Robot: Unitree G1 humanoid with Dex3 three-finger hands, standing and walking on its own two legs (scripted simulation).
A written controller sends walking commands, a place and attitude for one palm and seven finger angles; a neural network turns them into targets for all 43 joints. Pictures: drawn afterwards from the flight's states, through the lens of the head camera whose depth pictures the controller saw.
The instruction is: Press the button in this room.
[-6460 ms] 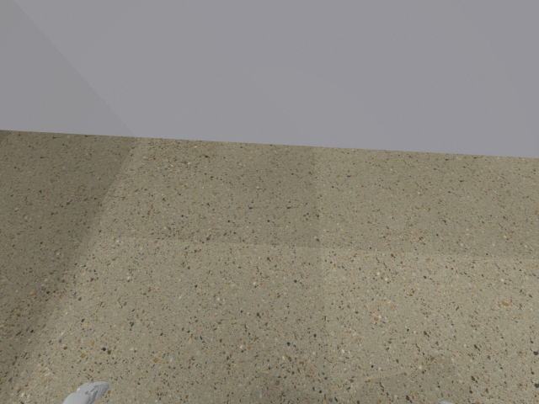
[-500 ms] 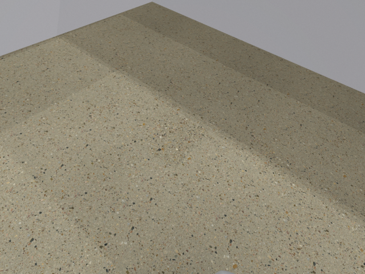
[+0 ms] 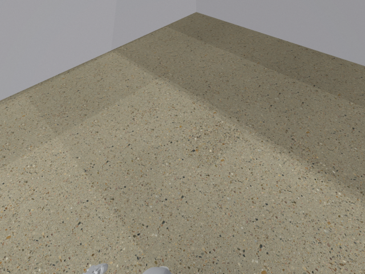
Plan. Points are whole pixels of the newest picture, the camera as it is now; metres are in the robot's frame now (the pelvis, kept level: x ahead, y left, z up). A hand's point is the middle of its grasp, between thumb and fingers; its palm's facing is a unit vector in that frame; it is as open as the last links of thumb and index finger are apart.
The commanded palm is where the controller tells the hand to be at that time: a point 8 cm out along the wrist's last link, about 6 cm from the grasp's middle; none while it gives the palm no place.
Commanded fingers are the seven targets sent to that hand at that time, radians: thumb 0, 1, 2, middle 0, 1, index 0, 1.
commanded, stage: turn or walk to find it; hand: left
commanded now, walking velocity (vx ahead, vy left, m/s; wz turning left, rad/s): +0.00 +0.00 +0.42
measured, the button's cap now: out of the picture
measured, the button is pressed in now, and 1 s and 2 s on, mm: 0 0 0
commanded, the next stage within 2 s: none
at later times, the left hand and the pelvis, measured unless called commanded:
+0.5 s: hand out of the picture -0.08 +0.25 -0.18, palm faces +0.29 -0.93 -0.24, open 7.4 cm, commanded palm none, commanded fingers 0.00 0.90 0.90 -0.20 -0.30 -0.20 -0.30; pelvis -0.04 +0.04 +0.00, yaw +13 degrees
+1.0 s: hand out of the picture -0.05 +0.20 -0.13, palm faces +0.43 -0.85 -0.29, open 7.4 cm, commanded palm none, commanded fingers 0.00 0.90 0.90 -0.20 -0.30 -0.20 -0.30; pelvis -0.06 -0.02 +0.00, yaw +26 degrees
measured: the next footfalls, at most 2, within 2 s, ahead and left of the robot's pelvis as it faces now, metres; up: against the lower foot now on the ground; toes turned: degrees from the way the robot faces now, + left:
left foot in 0.40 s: -0.03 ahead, +0.15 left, +0.00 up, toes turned +16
right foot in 0.86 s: +0.02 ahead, -0.09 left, +0.00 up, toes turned +18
